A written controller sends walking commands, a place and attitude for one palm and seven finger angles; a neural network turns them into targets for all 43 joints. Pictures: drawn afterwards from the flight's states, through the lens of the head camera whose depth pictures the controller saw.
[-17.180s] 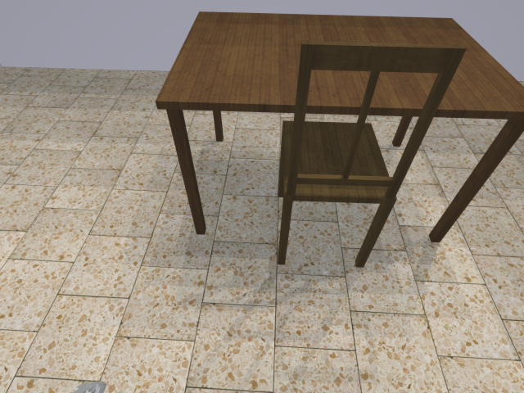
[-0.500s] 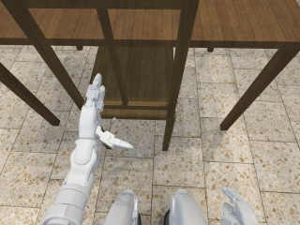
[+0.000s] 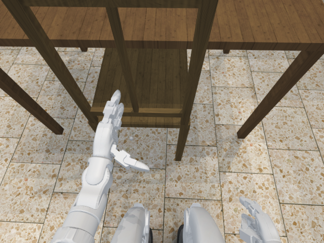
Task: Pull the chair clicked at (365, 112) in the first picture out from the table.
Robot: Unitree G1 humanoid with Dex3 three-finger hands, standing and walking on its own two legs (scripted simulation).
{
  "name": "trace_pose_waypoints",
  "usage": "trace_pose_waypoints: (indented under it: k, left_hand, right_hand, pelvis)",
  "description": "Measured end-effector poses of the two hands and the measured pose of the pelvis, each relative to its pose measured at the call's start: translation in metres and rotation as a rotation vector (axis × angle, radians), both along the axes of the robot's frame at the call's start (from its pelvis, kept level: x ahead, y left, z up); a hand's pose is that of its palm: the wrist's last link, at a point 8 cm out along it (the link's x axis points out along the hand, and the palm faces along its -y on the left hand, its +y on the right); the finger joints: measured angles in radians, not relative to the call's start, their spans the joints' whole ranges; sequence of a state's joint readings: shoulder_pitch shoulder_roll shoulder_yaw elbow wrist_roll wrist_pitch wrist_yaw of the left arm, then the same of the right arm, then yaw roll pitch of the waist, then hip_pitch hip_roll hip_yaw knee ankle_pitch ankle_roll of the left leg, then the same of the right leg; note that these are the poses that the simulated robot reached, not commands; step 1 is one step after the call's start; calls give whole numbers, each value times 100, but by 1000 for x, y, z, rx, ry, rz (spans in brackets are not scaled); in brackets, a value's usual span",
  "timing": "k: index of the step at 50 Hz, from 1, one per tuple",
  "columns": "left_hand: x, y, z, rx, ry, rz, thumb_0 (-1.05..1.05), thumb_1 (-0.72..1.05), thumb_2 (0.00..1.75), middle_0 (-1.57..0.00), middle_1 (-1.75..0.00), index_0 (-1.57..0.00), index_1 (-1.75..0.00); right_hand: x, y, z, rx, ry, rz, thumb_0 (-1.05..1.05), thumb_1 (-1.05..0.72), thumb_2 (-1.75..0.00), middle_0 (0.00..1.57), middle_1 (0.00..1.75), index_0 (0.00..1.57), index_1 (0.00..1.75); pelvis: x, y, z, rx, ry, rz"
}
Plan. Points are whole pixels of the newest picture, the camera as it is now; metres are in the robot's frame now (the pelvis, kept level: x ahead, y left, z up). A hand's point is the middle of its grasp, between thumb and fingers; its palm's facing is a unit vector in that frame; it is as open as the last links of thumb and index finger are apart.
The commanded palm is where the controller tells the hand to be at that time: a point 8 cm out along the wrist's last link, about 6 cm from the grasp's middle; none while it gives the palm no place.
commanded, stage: push the fingers through the gap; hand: left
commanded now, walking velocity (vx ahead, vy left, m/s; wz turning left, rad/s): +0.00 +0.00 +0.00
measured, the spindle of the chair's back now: (127, 73) +0.51 +0.10 +0.07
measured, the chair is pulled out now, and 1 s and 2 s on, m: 0.00 0.00 0.00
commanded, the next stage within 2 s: hook a spindle and tug to test in 1.44 s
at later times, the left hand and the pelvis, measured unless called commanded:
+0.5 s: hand (130, 112) +0.42 +0.09 +0.03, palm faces -0.05 -1.00 -0.06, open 16.9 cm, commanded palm +0.40 +0.14 +0.02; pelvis +0.00 +0.00 +0.00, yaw -1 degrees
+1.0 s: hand (137, 97) +0.47 +0.08 +0.03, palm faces -0.02 -1.00 -0.05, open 16.9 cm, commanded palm +0.45 +0.13 +0.02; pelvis +0.00 +0.00 +0.00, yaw -1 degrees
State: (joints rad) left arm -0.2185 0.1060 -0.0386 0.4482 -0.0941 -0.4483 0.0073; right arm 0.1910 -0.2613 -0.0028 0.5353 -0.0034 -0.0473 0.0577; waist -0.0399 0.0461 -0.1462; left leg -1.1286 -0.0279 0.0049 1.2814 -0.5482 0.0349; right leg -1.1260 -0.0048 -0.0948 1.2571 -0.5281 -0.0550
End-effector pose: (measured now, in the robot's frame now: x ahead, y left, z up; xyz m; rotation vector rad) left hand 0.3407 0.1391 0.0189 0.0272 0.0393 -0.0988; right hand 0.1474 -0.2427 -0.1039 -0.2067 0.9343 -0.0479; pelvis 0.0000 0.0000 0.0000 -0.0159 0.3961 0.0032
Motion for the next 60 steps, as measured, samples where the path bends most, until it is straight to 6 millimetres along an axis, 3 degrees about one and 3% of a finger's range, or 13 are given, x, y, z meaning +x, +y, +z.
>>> trace_pose_waypoints:
  k: [6,14,22,30,38,46,60]
  left_hand:
    - [19,3,18,12,-124,36,-2,-50,30,-6,-9,-7,-8]
    - [34,0,1,22,0,16,-1,-50,30,-6,-8,-6,-8]
    - [52,5,19,12,-98,54,-2,-50,30,-6,-8,-6,-8]
    - [71,5,3,19,-15,42,-1,-50,30,-6,-8,-6,-8]
    - [83,-6,16,13,-83,43,-2,-50,30,-6,-8,-6,-8]
    - [103,-11,7,20,-39,64,-1,-50,30,-6,-9,-7,-8]
    - [124,-9,8,21,-33,74,-1,-50,30,-6,-8,-6,-8]
  right_hand:
    - [-7,0,-8,-7,22,11,1,-91,-90,20,30,20,30]
    - [-27,-1,-10,-1,77,-34,1,-91,-90,20,30,20,30]
    - [-47,-5,-11,-17,123,-46,1,-91,-90,20,30,20,30]
    - [-62,-10,-11,-32,169,-78,1,-91,-90,20,30,20,30]
    - [-73,-9,-14,-23,209,-83,1,-91,-90,20,30,20,30]
    - [-83,-9,-16,-19,238,-106,1,-91,-90,20,30,20,30]
    - [-107,-13,-18,-18,320,-130,1,-91,-90,20,30,20,30]
  pelvis:
    - [-3,0,-6,1,7,2]
    - [-5,2,-3,1,13,-6]
    - [-3,2,-3,0,20,-9]
    - [-2,4,-3,-4,37,-12]
    - [0,6,-2,-3,44,-16]
    - [-1,4,-5,0,60,-22]
    - [1,1,-5,2,79,-28]
